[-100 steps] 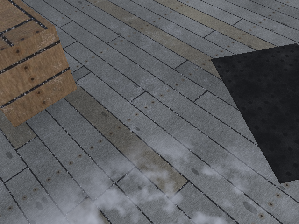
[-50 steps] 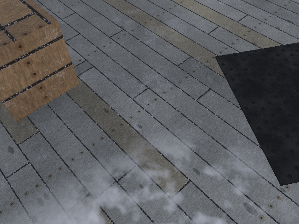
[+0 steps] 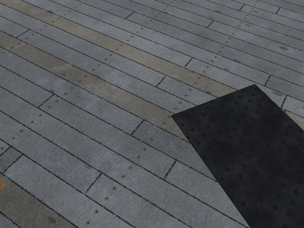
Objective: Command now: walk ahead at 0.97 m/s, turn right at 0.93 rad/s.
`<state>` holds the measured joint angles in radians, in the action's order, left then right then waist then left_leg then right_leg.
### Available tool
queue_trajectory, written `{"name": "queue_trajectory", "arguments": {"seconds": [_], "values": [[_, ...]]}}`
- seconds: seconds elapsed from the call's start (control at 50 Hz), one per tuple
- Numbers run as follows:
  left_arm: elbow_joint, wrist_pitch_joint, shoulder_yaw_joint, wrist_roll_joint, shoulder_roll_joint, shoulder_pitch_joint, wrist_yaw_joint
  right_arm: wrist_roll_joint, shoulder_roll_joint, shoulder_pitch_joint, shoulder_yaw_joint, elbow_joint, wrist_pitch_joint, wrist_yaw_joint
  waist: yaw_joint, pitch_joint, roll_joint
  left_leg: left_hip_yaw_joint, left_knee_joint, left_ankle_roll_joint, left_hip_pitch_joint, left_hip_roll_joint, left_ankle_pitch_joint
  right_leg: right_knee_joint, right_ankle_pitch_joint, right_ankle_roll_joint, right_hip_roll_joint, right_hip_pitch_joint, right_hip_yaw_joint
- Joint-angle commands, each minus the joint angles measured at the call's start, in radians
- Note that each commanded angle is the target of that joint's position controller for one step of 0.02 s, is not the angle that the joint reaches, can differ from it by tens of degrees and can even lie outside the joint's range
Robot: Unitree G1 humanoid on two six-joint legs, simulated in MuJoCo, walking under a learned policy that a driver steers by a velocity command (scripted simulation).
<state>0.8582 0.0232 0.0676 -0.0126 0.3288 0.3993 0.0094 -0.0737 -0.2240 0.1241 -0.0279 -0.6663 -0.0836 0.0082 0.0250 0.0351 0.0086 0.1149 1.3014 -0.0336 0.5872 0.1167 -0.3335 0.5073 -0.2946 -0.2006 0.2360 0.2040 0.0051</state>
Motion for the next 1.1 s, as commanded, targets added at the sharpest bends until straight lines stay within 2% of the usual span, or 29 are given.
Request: {"name": "queue_trajectory", "arguments": {"seconds": [0.02, 0.1, 0.16, 0.2, 0.22, 0.24, 0.26, 0.28, 0.3, 0.34, 0.38, 0.42, 0.48, 0.54, 0.58, 0.62, 0.64, 0.66, 0.68, 0.7, 0.74, 0.82, 0.9, 0.96, 1.0, 1.04, 1.06, 1.08, 1.1], "values": [[-0.095, 0.058, 0.029, 0.008, 0.14, -0.063, -0.005, -0.004, -0.137, -0.04, 0.025, 0.095, 0.028, 0.009, -0.054, 0.109, -0.077, -0.1, -0.226, -0.044, 0.041, 0.023, 0.084, -0.38, 0.071, -0.147, -0.244, 0.208, 0.382], [-0.078, 0.063, 0.043, 0.02, 0.152, 0.01, 0.003, 0.036, -0.1, -0.185, 0.006, 0.149, 0.019, 0.023, 0.04, 0.066, 0.005, -0.146, -0.602, -0.021, -0.081, -0.045, 0.423, -0.348, 0.421, -0.067, -0.21, 0.116, 0.33], [-0.05, 0.071, 0.042, 0.022, 0.152, 0.046, -0.002, 0.037, -0.123, -0.191, 0.014, 0.148, 0.008, 0.018, 0.065, 0.01, 0.028, -0.155, -0.748, 0.033, -0.163, -0.087, 0.48, -0.293, 0.687, -0.023, -0.259, -0.078, 0.316], [-0.039, 0.075, 0.047, 0.007, 0.195, 0.039, -0.011, 0.035, -0.19, -0.044, 0.047, 0.103, 0.002, 0.003, -0.009, -0.101, 0.056, -0.153, -0.762, 0.064, -0.308, -0.152, 0.341, -0.102, 1.003, 0.017, -0.292, -0.22, 0.318], [-0.039, 0.074, 0.052, -0.014, 0.227, 0.001, -0.011, 0.049, -0.236, 0.123, 0.071, 0.056, 0.001, -0.011, -0.11, -0.187, 0.074, -0.166, -0.756, 0.082, -0.441, -0.161, 0.246, 0.085, 1.081, 0.034, -0.299, -0.242, 0.291], [-0.048, 0.073, 0.048, -0.031, 0.206, -0.068, -0.011, 0.052, -0.273, 0.346, 0.094, -0.01, 0.005, -0.032, -0.237, -0.256, 0.066, -0.159, -0.741, 0.1, -0.651, -0.117, 0.18, 0.351, 0.994, 0.048, -0.265, -0.129, 0.242], [-0.075, 0.083, 0.015, -0.045, 0.074, -0.098, -0.017, 0.032, -0.336, 0.541, 0.113, -0.057, 0.005, -0.051, -0.284, -0.33, -0.108, 0.07, -0.706, 0.118, -0.837, 0.061, -0.125, 0.776, 0.439, 0.056, -0.189, 0.076, 0.177], [-0.11, 0.093, -0.017, 0.031, -0.033, 0.122, 0.008, 0.012, -0.4, 0.437, 0.13, -0.067, 0.003, -0.029, -0.082, -0.424, -0.503, 0.815, -1.008, 0.292, -0.996, 0.275, -0.261, 1.009, -0.158, 0.112, -0.009, 0.405, 0.184], [-0.086, 0.085, -0.023, -0.007, 0.048, 0.024, -0.004, 0.027, -0.284, 0.288, 0.124, -0.032, 0.009, -0.006, -0.088, -0.252, -0.225, 0.799, -1.057, 0.318, -0.889, 0.224, -0.375, 1.0, -0.073, 0.081, -0.132, 0.535, 0.168], [-0.137, 0.084, -0.023, -0.038, 0.082, -0.187, 0.009, 0.045, -0.18, 0.247, 0.104, -0.062, 0.005, 0.011, -0.084, -0.104, 0.027, 0.514, -1.046, 0.295, -0.641, 0.13, -0.159, 0.865, 0.024, 0.094, -0.218, 0.498, 0.12], [-0.193, 0.069, -0.042, -0.068, 0.038, -0.253, 0.021, 0.049, -0.149, 0.304, 0.09, -0.127, -0.002, 0.007, -0.042, -0.027, -0.019, 0.4, -1.063, 0.284, -0.502, 0.054, -0.044, 0.756, -0.015, 0.126, -0.262, 0.485, 0.105], [-0.231, 0.06, -0.061, -0.076, 0.014, -0.277, 0.028, 0.061, -0.164, 0.348, 0.095, -0.158, -0.012, 0.002, -0.017, 0.013, -0.055, 0.373, -1.102, 0.304, -0.447, 0.035, 0.017, 0.642, -0.056, 0.16, -0.293, 0.516, 0.087], [-0.307, 0.068, -0.09, -0.051, 0.009, -0.427, 0.047, 0.06, -0.199, 0.303, 0.112, -0.138, -0.015, -0.007, -0.017, 0.07, -0.058, 0.271, -1.198, 0.291, -0.247, -0.014, 0.092, 0.307, 0.12, 0.21, -0.306, 0.376, 0.035], [-0.311, 0.067, -0.094, -0.023, 0.012, -0.465, 0.05, 0.08, -0.248, 0.309, 0.133, -0.133, -0.019, 0.011, -0.041, 0.042, -0.076, 0.234, -1.239, 0.251, -0.164, -0.019, 0.274, 0.144, 0.311, 0.217, -0.25, 0.094, -0.02], [-0.306, 0.069, -0.079, -0.024, 0.045, -0.457, 0.032, 0.087, -0.248, 0.348, 0.135, -0.147, -0.015, 0.013, -0.048, 0.015, -0.061, 0.23, -1.142, 0.219, -0.296, -0.01, 0.423, 0.066, 0.308, 0.206, -0.241, 0.07, -0.009], [-0.256, 0.076, -0.05, -0.032, 0.089, -0.297, 0.007, 0.081, -0.275, 0.368, 0.143, -0.16, -0.008, 0.011, 0.024, -0.111, -0.027, 0.178, -0.831, 0.178, -0.367, -0.057, 0.701, 0.015, 0.179, 0.182, -0.194, -0.125, -0.027], [-0.223, 0.082, -0.031, -0.04, 0.12, -0.144, -0.011, 0.083, -0.28, 0.346, 0.146, -0.152, -0.011, 0.015, 0.103, -0.198, -0.019, 0.156, -0.59, 0.158, -0.255, -0.1, 0.646, 0.036, 0.123, 0.164, -0.256, -0.335, 0.014], [-0.208, 0.083, 0.001, -0.06, 0.201, 0.065, -0.035, 0.083, -0.19, 0.319, 0.124, -0.119, -0.022, 0.012, 0.182, -0.338, 0.084, 0.088, -0.263, 0.15, -0.11, -0.15, 0.319, -0.007, -0.245, 0.126, -0.51, -0.539, 0.279], [-0.206, 0.07, 0.015, -0.078, 0.258, 0.049, -0.037, 0.12, -0.072, 0.412, 0.092, -0.073, -0.013, 0.004, 0.091, -0.443, 0.296, 0.0, 0.022, 0.133, 0.126, -0.206, -0.163, -0.204, -0.532, 0.038, -0.754, -0.65, 0.78], [-0.207, 0.061, 0.016, -0.053, 0.188, -0.032, -0.038, 0.09, -0.137, 0.332, 0.095, -0.076, 0.006, -0.002, 0.077, -0.304, 0.205, -0.025, 0.094, 0.148, 0.241, -0.129, -0.053, -0.265, -0.606, 0.019, -0.705, -0.524, 0.819], [-0.19, 0.072, -0.012, -0.043, 0.057, -0.108, -0.025, 0.062, -0.152, 0.196, 0.102, -0.071, 0.026, 0.016, 0.055, -0.088, 0.042, -0.039, 0.026, 0.14, 0.234, -0.058, 0.055, -0.254, -0.218, 0.05, -0.604, -0.298, 0.462], [-0.098, 0.103, -0.024, -0.009, -0.007, -0.048, -0.012, 0.041, -0.08, 0.092, 0.088, -0.007, 0.078, 0.051, -0.01, 0.011, 0.098, -0.054, -0.025, 0.122, 0.255, -0.001, 0.066, -0.3, 0.194, 0.104, -0.535, -0.184, 0.138], [-0.073, 0.12, -0.02, -0.009, 0.013, -0.102, -0.012, 0.041, -0.084, -0.056, 0.066, 0.088, 0.079, 0.08, -0.057, 0.057, 0.08, -0.122, -0.228, 0.129, 0.208, -0.01, 0.266, -0.367, 0.436, 0.14, -0.464, -0.105, -0.129], [-0.051, 0.121, -0.012, -0.008, 0.068, -0.064, -0.018, 0.042, -0.095, -0.145, 0.052, 0.109, 0.076, 0.099, -0.048, 0.09, 0.021, -0.275, -0.495, 0.172, -0.006, -0.092, 0.368, -0.379, 0.755, 0.169, -0.419, -0.078, -0.265], [-0.051, 0.107, 0.003, -0.008, 0.137, -0.018, -0.029, 0.044, -0.132, -0.079, 0.061, 0.082, 0.074, 0.093, -0.09, 0.019, 0.063, -0.328, -0.533, 0.201, -0.14, -0.175, 0.323, -0.216, 1.202, 0.185, -0.44, -0.177, -0.276], [-0.057, 0.081, 0.009, -0.018, 0.19, -0.041, -0.042, 0.026, -0.184, 0.211, 0.086, -0.012, 0.065, 0.071, -0.243, -0.126, 0.1, -0.234, -0.576, 0.252, -0.505, -0.218, 0.252, 0.128, 1.324, 0.154, -0.494, -0.115, -0.23], [-0.063, 0.072, 0.006, -0.019, 0.189, -0.073, -0.039, 0.022, -0.226, 0.408, 0.111, -0.088, 0.065, 0.046, -0.329, -0.192, 0.073, -0.16, -0.674, 0.278, -0.756, -0.205, 0.241, 0.414, 1.155, 0.136, -0.463, 0.006, -0.23], [-0.07, 0.069, -0.006, -0.025, 0.099, -0.065, -0.028, 0.041, -0.313, 0.376, 0.145, -0.099, 0.077, 0.02, -0.258, -0.209, -0.169, 0.036, -0.697, 0.265, -0.929, -0.059, 0.148, 0.881, 0.019, 0.156, -0.265, 0.261, -0.221], [-0.147, 0.076, -0.039, 0.033, 0.036, 0.14, -0.025, 0.016, -0.414, 0.294, 0.152, -0.025, 0.071, 0.011, -0.108, -0.465, -0.296, 0.59, -0.786, 0.446, -1.188, 0.291, 0.208, 1.211, -0.259, 0.158, -0.218, 0.541, 0.015]]}}
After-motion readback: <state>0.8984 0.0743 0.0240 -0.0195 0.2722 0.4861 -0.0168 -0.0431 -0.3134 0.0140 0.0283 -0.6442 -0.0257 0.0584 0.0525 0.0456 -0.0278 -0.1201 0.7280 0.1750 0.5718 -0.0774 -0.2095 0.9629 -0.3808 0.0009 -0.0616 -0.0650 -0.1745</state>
